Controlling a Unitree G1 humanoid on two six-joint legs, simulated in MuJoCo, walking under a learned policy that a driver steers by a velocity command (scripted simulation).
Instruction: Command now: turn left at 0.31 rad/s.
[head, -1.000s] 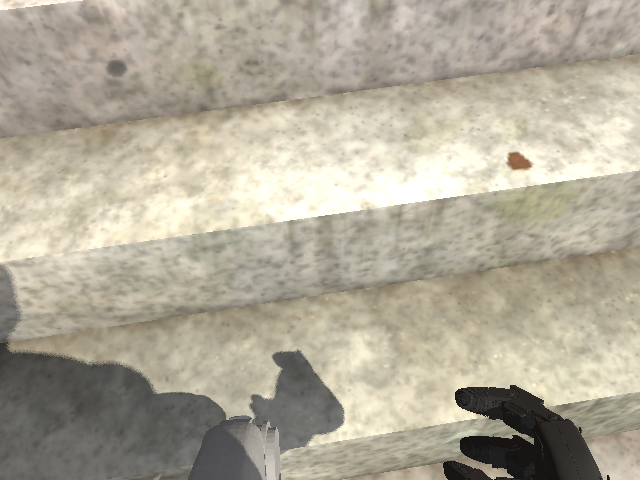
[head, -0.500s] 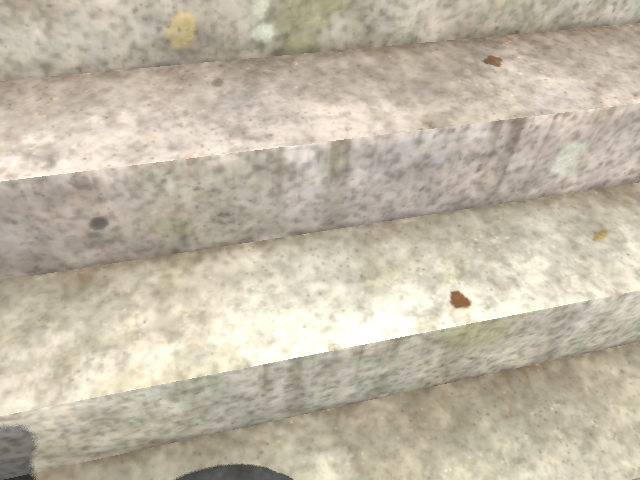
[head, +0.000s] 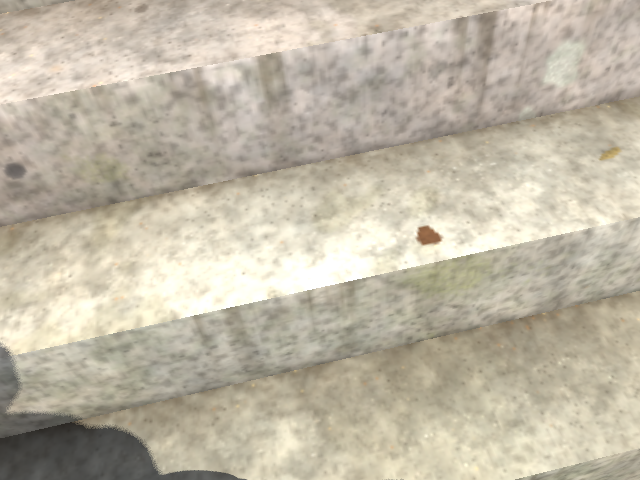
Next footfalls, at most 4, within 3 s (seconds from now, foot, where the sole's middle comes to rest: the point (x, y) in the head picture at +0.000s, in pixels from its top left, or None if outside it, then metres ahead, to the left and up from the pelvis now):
0.20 left None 0.10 0.09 -0.59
0.66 right None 0.09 -0.21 -0.59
1.16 left None -0.10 0.10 -0.80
1.28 right None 0.12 -0.03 -0.59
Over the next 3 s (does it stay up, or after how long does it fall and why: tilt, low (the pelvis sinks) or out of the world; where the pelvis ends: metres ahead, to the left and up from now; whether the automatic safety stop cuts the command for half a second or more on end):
stays up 0.36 0.08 0.39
